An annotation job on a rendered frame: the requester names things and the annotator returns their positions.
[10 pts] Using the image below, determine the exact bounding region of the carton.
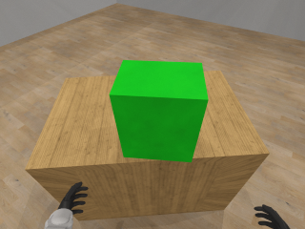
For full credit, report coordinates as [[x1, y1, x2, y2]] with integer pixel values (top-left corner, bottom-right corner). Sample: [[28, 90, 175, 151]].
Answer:
[[109, 60, 209, 162]]

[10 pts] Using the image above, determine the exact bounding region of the right robot hand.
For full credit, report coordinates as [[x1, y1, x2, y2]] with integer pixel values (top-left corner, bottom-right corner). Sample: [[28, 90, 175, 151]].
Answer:
[[254, 204, 290, 229]]

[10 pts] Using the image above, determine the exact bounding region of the pedestal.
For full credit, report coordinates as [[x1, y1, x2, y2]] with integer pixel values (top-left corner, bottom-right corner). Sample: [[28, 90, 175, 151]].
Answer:
[[25, 71, 270, 221]]

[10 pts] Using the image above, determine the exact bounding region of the left robot forearm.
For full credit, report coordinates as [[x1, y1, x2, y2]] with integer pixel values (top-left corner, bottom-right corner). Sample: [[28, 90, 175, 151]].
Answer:
[[44, 208, 73, 229]]

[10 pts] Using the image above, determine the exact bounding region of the left robot hand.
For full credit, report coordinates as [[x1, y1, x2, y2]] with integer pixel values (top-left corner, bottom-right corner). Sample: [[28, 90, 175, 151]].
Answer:
[[57, 181, 89, 215]]

